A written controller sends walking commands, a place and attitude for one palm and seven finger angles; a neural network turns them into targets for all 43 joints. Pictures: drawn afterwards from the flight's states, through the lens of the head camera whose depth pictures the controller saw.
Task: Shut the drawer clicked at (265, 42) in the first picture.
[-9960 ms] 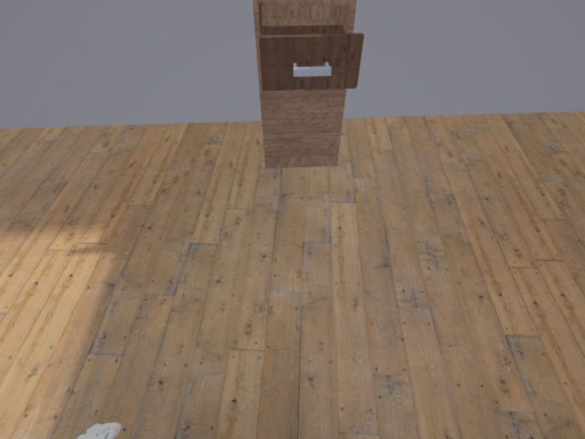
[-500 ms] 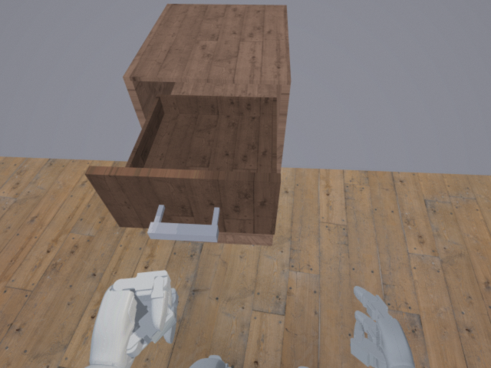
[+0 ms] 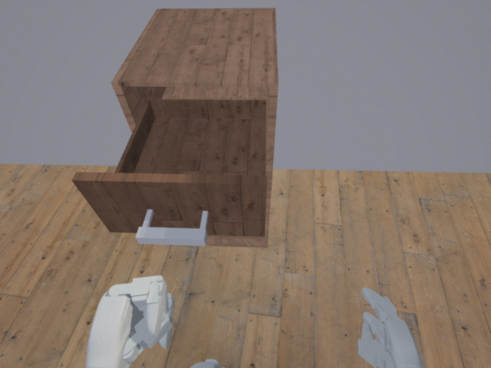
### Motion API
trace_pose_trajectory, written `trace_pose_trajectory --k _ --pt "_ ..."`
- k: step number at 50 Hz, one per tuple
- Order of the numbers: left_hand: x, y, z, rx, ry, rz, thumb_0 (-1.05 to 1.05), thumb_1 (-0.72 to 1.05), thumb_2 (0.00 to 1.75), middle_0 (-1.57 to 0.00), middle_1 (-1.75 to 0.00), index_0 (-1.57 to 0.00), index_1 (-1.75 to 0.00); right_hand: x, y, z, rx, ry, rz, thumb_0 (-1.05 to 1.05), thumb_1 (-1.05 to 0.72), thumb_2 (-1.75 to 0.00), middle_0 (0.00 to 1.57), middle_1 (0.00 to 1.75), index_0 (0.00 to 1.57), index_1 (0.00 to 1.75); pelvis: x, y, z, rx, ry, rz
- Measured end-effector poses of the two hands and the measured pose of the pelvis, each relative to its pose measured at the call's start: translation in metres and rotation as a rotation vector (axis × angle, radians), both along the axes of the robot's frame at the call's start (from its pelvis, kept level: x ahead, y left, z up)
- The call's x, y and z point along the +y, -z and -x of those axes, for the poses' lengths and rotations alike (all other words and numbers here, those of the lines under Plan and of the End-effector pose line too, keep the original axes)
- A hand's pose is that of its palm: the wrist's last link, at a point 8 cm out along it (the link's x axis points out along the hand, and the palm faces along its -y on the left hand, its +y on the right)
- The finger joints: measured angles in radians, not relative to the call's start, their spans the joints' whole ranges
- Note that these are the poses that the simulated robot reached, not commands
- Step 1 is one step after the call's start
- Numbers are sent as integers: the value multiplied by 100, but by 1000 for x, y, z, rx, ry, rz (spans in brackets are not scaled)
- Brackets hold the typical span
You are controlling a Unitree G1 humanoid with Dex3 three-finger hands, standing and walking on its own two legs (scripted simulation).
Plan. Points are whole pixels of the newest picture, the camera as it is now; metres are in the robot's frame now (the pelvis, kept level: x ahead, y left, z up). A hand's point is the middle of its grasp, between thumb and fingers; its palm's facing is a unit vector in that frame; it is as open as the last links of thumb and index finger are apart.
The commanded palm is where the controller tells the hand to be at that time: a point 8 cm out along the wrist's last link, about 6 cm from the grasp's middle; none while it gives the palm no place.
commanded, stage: bring the fist close to the handle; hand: left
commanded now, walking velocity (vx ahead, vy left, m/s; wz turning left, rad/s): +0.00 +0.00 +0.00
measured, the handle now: (174, 225) +0.37 +0.16 -0.01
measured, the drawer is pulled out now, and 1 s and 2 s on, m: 0.29 0.29 0.27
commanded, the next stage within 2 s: push the drawer shut in 1.38 s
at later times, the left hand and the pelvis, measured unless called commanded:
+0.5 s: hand (182, 297) +0.22 +0.11 +0.03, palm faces -0.03 -1.00 -0.02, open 3.3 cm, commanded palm +0.20 +0.16 +0.04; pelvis +0.00 +0.00 -0.02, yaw +0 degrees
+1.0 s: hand (194, 285) +0.26 +0.11 -0.02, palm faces -0.06 -1.00 -0.02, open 3.3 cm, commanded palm +0.25 +0.16 -0.01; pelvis -0.01 +0.01 -0.05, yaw +0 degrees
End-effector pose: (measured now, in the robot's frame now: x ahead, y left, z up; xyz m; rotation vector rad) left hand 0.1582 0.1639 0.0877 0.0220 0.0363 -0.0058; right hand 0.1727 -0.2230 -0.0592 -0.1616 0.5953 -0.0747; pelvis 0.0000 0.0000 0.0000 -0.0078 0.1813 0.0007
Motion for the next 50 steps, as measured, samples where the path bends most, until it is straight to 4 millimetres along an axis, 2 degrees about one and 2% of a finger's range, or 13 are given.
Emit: trace_pose_trajectory --k 6,24,50 --pt "1 11 -5 15 3 -3 1 90 90 -139 -160 -140 -160 2 3 -2 7 -17 5 1 -91 -90 20 30 20 30 -2 2 1 10 -5 1" --pt "-1 50 -46 24 29 -1 1 90 90 -139 -160 -140 -160 -5 30 14 108 3 38 1 -91 -90 20 30 20 30 2 17 2 81 4 2" --pt "-3 103 -86 12 51 3 1 90 90 -139 -160 -140 -160 3 71 21 216 -11 47 1 -91 -90 20 30 20 30 8 46 14 166 2 13"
